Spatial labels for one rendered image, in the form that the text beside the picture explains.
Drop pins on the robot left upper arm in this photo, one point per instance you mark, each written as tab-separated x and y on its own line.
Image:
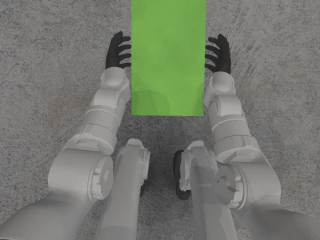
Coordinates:
78	178

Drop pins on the robot left forearm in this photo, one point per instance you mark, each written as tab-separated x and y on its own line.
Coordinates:
104	115

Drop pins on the left robot shin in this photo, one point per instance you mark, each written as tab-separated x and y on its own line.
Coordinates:
131	141

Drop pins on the carton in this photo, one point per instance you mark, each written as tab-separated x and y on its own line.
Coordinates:
168	57

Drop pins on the robot right upper arm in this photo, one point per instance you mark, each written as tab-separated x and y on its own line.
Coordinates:
252	192

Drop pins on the left robot thigh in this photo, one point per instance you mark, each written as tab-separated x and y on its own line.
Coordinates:
119	216

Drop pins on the right robot hand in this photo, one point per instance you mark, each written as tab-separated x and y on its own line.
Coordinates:
223	62

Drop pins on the robot right forearm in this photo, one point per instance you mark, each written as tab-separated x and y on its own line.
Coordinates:
233	141

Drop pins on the left robot hand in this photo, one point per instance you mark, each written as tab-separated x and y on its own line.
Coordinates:
113	58

